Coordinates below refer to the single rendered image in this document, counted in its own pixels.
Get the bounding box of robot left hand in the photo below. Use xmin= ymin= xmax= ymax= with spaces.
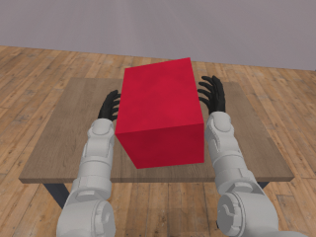
xmin=98 ymin=90 xmax=121 ymax=121

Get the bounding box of table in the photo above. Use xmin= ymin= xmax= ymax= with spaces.
xmin=18 ymin=77 xmax=295 ymax=229

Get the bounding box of right robot upper arm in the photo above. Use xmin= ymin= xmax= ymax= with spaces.
xmin=216 ymin=191 xmax=308 ymax=237

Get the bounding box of robot left forearm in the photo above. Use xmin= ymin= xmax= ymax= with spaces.
xmin=56 ymin=118 xmax=115 ymax=237

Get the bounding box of robot right forearm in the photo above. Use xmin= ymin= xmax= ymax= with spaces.
xmin=204 ymin=112 xmax=278 ymax=228

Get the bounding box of robot right hand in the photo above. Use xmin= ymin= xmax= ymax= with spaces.
xmin=197 ymin=75 xmax=226 ymax=115

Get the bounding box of carton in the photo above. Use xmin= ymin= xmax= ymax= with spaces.
xmin=115 ymin=57 xmax=204 ymax=169

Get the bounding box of left robot upper arm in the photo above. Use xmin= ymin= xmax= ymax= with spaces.
xmin=57 ymin=199 xmax=116 ymax=237

